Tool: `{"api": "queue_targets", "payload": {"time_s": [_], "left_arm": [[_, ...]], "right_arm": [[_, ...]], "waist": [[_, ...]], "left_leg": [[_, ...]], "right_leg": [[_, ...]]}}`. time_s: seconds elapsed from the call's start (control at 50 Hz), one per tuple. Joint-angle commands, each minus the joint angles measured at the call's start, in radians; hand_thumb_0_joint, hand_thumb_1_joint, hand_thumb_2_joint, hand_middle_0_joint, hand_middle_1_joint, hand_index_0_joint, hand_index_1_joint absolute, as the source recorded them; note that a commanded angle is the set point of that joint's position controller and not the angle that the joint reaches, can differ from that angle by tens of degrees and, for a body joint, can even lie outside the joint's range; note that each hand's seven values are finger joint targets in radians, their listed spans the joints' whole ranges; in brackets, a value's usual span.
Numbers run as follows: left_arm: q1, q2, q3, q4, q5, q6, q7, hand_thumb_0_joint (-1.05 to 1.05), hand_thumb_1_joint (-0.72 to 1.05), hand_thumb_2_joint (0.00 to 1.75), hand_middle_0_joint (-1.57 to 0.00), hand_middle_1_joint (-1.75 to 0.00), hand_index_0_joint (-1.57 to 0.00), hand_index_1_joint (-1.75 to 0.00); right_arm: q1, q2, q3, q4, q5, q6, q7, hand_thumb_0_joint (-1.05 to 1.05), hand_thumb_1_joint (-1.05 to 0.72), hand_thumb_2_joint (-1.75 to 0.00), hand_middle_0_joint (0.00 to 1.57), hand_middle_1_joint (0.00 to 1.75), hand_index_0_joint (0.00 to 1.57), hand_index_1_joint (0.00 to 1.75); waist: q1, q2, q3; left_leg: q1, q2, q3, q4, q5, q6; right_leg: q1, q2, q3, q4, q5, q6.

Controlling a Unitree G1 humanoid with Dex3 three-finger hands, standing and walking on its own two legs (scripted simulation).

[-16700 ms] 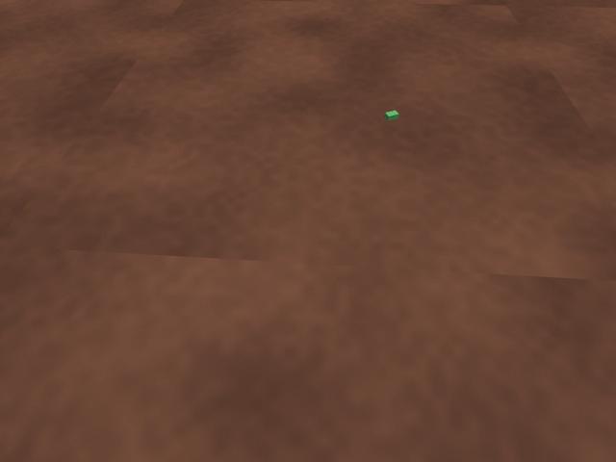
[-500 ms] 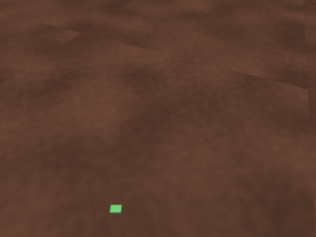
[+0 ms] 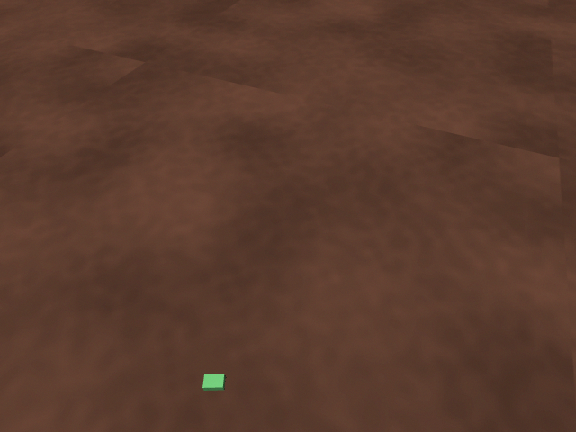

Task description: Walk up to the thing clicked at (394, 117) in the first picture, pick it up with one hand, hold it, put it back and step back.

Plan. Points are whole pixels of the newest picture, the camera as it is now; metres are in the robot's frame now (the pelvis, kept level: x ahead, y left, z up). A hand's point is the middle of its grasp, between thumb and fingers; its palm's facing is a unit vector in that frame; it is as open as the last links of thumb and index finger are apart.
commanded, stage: walk up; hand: left
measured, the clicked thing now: (214, 382) +0.42 +0.27 -0.77
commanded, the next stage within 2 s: stand in 0.22 s
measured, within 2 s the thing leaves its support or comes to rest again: neither
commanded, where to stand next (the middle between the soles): +0.04 +0.02 m, yaw +2 degrees
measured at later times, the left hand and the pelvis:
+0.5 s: hand out of the picture +0.07 +0.25 -0.15, palm faces -0.03 -0.94 -0.35, open 7.4 cm; pelvis -0.01 +0.00 +0.00, yaw +1 degrees
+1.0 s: hand out of the picture +0.03 +0.26 -0.16, palm faces -0.03 -0.94 -0.34, open 7.4 cm; pelvis -0.02 +0.01 +0.00, yaw +1 degrees
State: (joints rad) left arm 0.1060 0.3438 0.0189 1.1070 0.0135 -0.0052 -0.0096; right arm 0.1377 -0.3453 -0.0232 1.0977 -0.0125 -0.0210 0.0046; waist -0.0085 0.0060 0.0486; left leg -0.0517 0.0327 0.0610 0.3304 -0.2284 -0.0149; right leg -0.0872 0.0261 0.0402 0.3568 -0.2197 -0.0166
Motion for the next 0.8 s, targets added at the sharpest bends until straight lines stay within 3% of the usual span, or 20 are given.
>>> {"api": "queue_targets", "payload": {"time_s": [0.0,0.18,0.2,0.26,0.5,0.78], "left_arm": [[-0.040,0.211,0.043,-0.064,-0.004,-0.024,0.017,0.00,0.90,0.90,-0.20,-0.30,-0.20,-0.30],[-0.035,0.213,0.045,-0.061,-0.002,-0.025,0.018,0.00,0.90,0.90,-0.20,-0.30,-0.20,-0.30],[-0.047,0.215,0.033,-0.062,-0.006,-0.028,0.021,0.00,0.90,0.90,-0.20,-0.30,-0.20,-0.30],[-0.035,0.217,0.031,-0.058,-0.010,-0.028,0.023,0.00,0.90,0.90,-0.20,-0.30,-0.20,-0.30],[-0.038,0.215,0.018,-0.054,-0.005,-0.030,0.024,0.00,0.90,0.90,-0.20,-0.30,-0.20,-0.30],[-0.019,0.224,0.013,-0.044,-0.006,-0.030,0.021,0.00,0.90,0.90,-0.20,-0.30,-0.20,-0.30]], "right_arm": [[-0.039,-0.213,-0.037,-0.065,-0.001,-0.020,-0.016,0.00,-0.90,-0.90,0.20,0.30,0.20,0.30],[-0.040,-0.213,-0.039,-0.065,-0.001,-0.018,-0.015,0.00,-0.90,-0.90,0.20,0.30,0.20,0.30],[-0.062,-0.210,-0.031,-0.062,0.004,-0.013,-0.019,0.00,-0.90,-0.90,0.20,0.30,0.20,0.30],[-0.048,-0.210,-0.025,-0.056,0.006,-0.012,-0.020,0.00,-0.90,-0.90,0.20,0.30,0.20,0.30],[-0.061,-0.214,-0.021,-0.034,0.001,-0.005,-0.014,0.00,-0.90,-0.90,0.20,0.30,0.20,0.30],[-0.048,-0.212,-0.025,-0.016,-0.002,-0.007,-0.006,0.00,-0.90,-0.90,0.20,0.30,0.20,0.30]], "waist": [[0.006,-0.016,-0.060],[0.003,-0.002,-0.067],[0.002,0.004,-0.027],[0.002,0.006,-0.060],[-0.002,0.003,-0.079],[0.001,-0.014,-0.028]], "left_leg": [[0.026,0.101,-0.083,-0.041,0.199,0.051],[0.025,0.101,-0.078,-0.036,0.181,0.051],[0.000,0.116,-0.099,-0.045,0.245,0.046],[0.025,0.118,-0.097,-0.049,0.273,0.040],[0.024,0.114,-0.107,-0.071,0.164,0.038],[-0.023,0.106,-0.124,-0.090,0.069,0.038]], "right_leg": [[-0.021,-0.114,0.092,-0.043,0.274,-0.024],[-0.024,-0.113,0.092,-0.048,0.254,-0.025],[-0.033,-0.141,0.100,-0.062,0.328,-0.016],[-0.007,-0.141,0.094,-0.057,0.357,-0.011],[-0.019,-0.143,0.091,-0.095,0.244,-0.007],[-0.059,-0.140,0.094,-0.124,0.084,-0.006]]}}
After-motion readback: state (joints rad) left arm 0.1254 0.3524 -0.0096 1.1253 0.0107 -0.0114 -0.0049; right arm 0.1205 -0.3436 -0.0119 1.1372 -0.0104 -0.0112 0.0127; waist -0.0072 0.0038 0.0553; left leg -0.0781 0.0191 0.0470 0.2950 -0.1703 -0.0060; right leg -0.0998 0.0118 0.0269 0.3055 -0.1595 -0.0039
